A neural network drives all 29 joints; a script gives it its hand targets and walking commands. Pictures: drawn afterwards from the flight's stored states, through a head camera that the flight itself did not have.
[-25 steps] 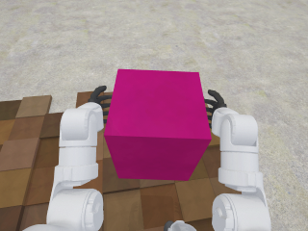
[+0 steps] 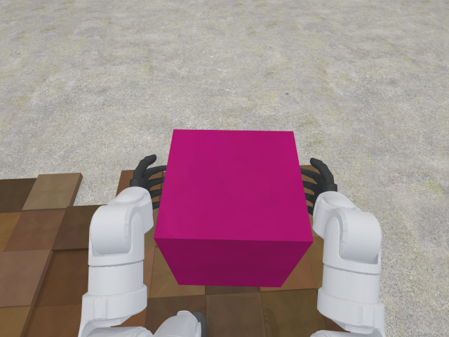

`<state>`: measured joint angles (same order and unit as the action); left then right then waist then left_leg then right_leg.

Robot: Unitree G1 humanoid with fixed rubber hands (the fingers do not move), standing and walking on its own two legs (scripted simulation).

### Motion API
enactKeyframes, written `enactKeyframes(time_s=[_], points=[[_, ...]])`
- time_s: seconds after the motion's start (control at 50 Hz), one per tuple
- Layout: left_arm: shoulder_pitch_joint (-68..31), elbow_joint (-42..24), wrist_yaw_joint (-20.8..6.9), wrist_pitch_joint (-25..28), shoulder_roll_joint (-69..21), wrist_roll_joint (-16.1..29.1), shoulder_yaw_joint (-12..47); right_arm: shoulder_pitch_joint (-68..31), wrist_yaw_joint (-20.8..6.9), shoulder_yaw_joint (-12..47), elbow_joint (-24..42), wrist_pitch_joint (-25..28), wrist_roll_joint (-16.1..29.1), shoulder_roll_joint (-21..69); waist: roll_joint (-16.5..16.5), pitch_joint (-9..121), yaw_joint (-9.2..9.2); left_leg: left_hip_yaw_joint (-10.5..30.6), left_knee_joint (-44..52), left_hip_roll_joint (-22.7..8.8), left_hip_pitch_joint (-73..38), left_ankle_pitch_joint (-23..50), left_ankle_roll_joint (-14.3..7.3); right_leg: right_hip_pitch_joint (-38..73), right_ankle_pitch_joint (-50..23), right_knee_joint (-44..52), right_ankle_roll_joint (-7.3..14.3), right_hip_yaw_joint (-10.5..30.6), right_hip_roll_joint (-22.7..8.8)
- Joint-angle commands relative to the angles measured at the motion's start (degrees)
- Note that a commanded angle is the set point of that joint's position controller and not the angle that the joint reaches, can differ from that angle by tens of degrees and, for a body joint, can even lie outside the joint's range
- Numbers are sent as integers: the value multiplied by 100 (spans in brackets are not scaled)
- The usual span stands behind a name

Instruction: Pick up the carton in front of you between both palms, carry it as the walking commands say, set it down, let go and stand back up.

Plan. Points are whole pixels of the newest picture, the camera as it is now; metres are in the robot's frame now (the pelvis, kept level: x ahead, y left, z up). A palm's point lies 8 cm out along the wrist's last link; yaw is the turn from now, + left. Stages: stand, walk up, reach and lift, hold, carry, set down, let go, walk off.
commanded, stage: carry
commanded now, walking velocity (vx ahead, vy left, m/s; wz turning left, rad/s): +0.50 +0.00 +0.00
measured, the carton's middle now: (231, 214) +0.33 +0.01 +0.02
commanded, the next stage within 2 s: none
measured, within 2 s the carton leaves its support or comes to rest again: neither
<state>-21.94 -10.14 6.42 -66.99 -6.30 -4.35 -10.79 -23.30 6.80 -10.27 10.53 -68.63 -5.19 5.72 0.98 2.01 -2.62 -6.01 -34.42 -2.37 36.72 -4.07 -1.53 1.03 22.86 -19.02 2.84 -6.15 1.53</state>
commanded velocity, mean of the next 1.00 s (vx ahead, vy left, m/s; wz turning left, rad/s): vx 0.50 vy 0.00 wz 0.00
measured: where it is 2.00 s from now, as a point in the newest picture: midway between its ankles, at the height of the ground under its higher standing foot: (225, 158)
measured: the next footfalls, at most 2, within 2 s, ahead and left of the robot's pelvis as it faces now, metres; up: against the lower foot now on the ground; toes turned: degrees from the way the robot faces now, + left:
left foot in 0.02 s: +0.23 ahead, +0.10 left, +0.02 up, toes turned +5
right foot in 0.48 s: +0.47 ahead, -0.11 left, +0.01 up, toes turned -2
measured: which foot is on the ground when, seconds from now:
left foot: up 0.00-0.00, down 0.02-0.48, up 0.50-0.86, down 0.88-1.00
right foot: down 0.00-0.06, up 0.08-0.46, down 0.48-0.86, up 0.88-1.00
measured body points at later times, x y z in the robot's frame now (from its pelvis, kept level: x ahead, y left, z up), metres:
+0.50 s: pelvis +0.32 -0.01 +0.01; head +0.32 -0.02 +0.46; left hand +0.70 +0.13 +0.13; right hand +0.69 -0.17 +0.13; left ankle +0.20 +0.10 -0.71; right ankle +0.43 -0.11 -0.72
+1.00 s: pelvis +0.62 +0.04 -0.03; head +0.63 +0.06 +0.42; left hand +0.98 +0.20 +0.06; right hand +0.98 -0.10 +0.07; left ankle +0.66 +0.10 -0.75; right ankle +0.52 -0.09 -0.63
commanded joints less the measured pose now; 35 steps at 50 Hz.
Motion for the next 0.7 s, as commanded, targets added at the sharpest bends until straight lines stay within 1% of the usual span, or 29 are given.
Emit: enactKeyframes(time_s=[0.0, 0.02, 0.04, 0.06, 0.08, 0.1, 0.12, 0.14, 0.16, 0.22, 0.24, 0.28, 0.3, 0.34, 0.36, 0.38, 0.4, 0.42, 0.44, 0.46, 0.48, 0.5, 0.52, 0.54, 0.56, 0.58, 0.6, 0.64, 0.68], points=[[-4431, -244, -1457, -4, -4910, 2648, 4515, -3872, -1227, 4147, 82, 99, 2217, 4941, -1036, 2163, 405, -652, 674, 568, -2170, 186, -336, 201, -5921, -1338, 217, 96, -1147], [-4537, -111, -1436, -2, -4834, 2631, 4451, -3944, -1234, 4048, -14, 99, 2217, 4761, -705, 2561, 582, -465, 875, 436, -3267, 600, -316, -334, -5257, -2371, 77, -92, -927], [-4694, -4, -1422, -57, -4863, 2665, 4395, -3951, -1236, 3838, -319, 146, 2093, 4506, 624, 3312, 772, 1578, 759, -744, -5106, 194, -1104, -2159, -3836, -4274, -201, -73, -307], [-4827, 170, -1409, -75, -4882, 2629, 4261, -3999, -1228, 3783, -590, 158, 2184, 4628, 1652, 3492, 799, 3221, 1044, -1664, -5878, 1492, -1649, -3563, 383, -5724, -290, 278, 494], [-4806, 464, -1382, -63, -4957, 2578, 4148, -4061, -1229, 3757, -693, 159, 2301, 4711, 1248, 3379, 765, 3013, 862, -1553, -5708, 1221, -1644, -3961, 589, -6291, -93, 893, 114], [-4948, 514, -1353, -36, -4995, 2590, 4038, -4348, -1255, 3840, -692, 192, 2445, 4876, 638, 3053, 792, 2745, 829, -1460, -5223, 1199, -1477, -4225, 438, -6058, -12, 937, -74], [-5122, 651, -1308, -26, -5067, 2570, 3930, -4808, -1288, 3883, -639, 213, 2609, 5052, 276, 2850, 686, 2570, 893, -1413, -4850, 873, -1287, -4345, 233, -5605, 10, 1006, -276], [-5195, 801, -1260, -18, -5138, 2527, 3798, -5201, -1314, 3919, -627, 223, 2771, 5208, 183, 2713, 568, 2379, 1060, -1325, -4337, 450, -1155, -4154, 25, -5217, -3, 979, -389], [-5254, 891, -1211, -11, -5182, 2479, 3684, -5467, -1336, 3898, -662, 229, 2895, 5318, 201, 2657, 510, 2184, 1243, -1256, -3939, -1, -1119, -3931, -87, -4917, -59, 902, -418], [-5471, 1159, -1098, -27, -5254, 2344, 3415, -5884, -1382, 3702, -954, 203, 3077, 5524, 529, 2504, 479, 1782, 1472, -1174, -3446, -426, -1238, -3892, -389, -4093, -193, 648, -453], [-5560, 1223, -1073, -45, -5270, 2308, 3340, -5925, -1391, 3623, -1068, 181, 3078, 5576, 560, 2428, 521, 1638, 1532, -1170, -3345, -396, -1270, -3892, -498, -3674, -227, 560, -492], [-5642, 1353, -1052, -93, -5324, 2255, 3230, -5917, -1407, 3477, -1290, 126, 3060, 5680, 550, 2305, 639, 1404, 1555, -1132, -3273, -83, -1221, -3729, -1040, -2892, -243, 446, -533], [-5640, 1413, -1057, -118, -5366, 2234, 3182, -5893, -1415, 3421, -1379, 99, 3038, 5738, 525, 2245, 674, 1277, 1549, -1101, -3266, 95, -1147, -3594, -1347, -2522, -244, 384, -515], [-5521, 1576, -1096, -171, -5444, 2185, 3087, -5820, -1428, 3324, -1541, 55, 2965, 5870, 489, 2150, 672, 1014, 1477, -996, -3375, 422, -907, -3292, -1930, -1843, -219, 238, -429], [-5473, 1651, -1126, -192, -5484, 2175, 3054, -5791, -1434, 3280, -1603, 46, 2913, 5913, 541, 2111, 654, 888, 1423, -946, -3436, 550, -793, -3109, -2047, -1530, -193, 156, -368], [-5489, 1701, -1161, -204, -5524, 2180, 3032, -5790, -1436, 3250, -1650, 47, 2875, 5944, 607, 2051, 647, 868, 1325, -950, -3588, 781, -694, -3024, -2341, -1244, -160, 242, -399], [-5548, 1732, -1193, -209, -5567, 2201, 3024, -5785, -1434, 3224, -1681, 54, 2831, 5957, 634, 2020, 636, 763, 1179, -931, -3744, 1029, -588, -2874, -2412, -919, -139, 196, -366], [-5621, 1760, -1220, -208, -5600, 2221, 3012, -5797, -1428, 3211, -1702, 65, 2808, 5975, 608, 2067, 584, 559, 839, -832, -3801, 1517, -471, -2468, -2558, -576, -102, 34, -292], [-5646, 1827, -1243, -201, -5626, 2229, 2993, -5786, -1416, 3210, -1734, 75, 2792, 5988, 411, 2263, 437, 222, 125, -626, -3602, 1900, -296, -1583, -2745, -192, -73, -215, -150], [-5538, 1956, -1266, -187, -5597, 2210, 2939, -5749, -1402, 3206, -1775, 81, 2786, 5974, 123, 2444, 263, -35, -680, -346, -3171, 1705, -137, -620, -2865, -67, -69, -382, -102], [-5491, 2078, -1266, -142, -5505, 2138, 2884, -6006, -1392, 3194, -1832, 60, 2799, 6051, -768, 2973, 134, 31, -1671, -114, -1589, 416, 100, 1222, -3319, -692, 526, 829, -995], [-5412, 2118, -1261, -82, -5510, 2160, 2888, -6109, -1389, 3196, -1779, 49, 2776, 6112, -1759, 3197, -143, 113, -2788, 352, -105, -2290, 215, 2136, -3352, -639, 1097, 2562, -1917], [-5399, 1949, -1259, -52, -5524, 2238, 2858, -6149, -1384, 3248, -1757, 56, 2809, 6144, -1505, 2966, -132, 476, -3134, 290, 487, -2859, 86, 1988, -2846, -559, 1156, 2923, -1965], [-5708, 1611, -1239, -22, -5590, 2309, 2913, -6228, -1364, 3268, -1720, 73, 2834, 6248, -1066, 2981, -222, 620, -3169, 147, 676, -2676, 31, 1864, -2685, -545, 1198, 2900, -1961], [-6030, 1202, -1221, 5, -5675, 2446, 3049, -6248, -1329, 3284, -1619, 83, 2850, 6296, -887, 2889, -258, 631, -3093, 75, 820, -2419, 28, 1666, -2912, -507, 1207, 2763, -1882], [-6335, 843, -1208, 24, -5724, 2577, 3156, -6295, -1279, 3308, -1517, 80, 2880, 6346, -898, 2848, -229, 673, -2848, -1, 763, -2196, 46, 1448, -2960, -448, 1132, 2557, -1752], [-6566, 540, -1192, 22, -5783, 2688, 3268, -6261, -1213, 3325, -1426, 70, 2881, 6372, -994, 2881, -193, 663, -2568, -36, 610, -2044, 113, 1305, -2893, -397, 1085, 2238, -1617], [-6709, 131, -1183, -23, -5778, 2856, 3414, -6108, -1070, 3316, -1144, 57, 2796, 6263, -1143, 3006, -157, 525, -2124, 59, 414, -1899, 199, 1110, -2877, -448, 1139, 1871, -1472], [-6604, -9, -1208, -107, -5730, 2944, 3523, -5884, -930, 3293, -928, 30, 2594, 6044, -1186, 3026, -206, 473, -1736, 81, 547, -1514, 225, 1172, -3071, -667, 1196, 1674, -1355]])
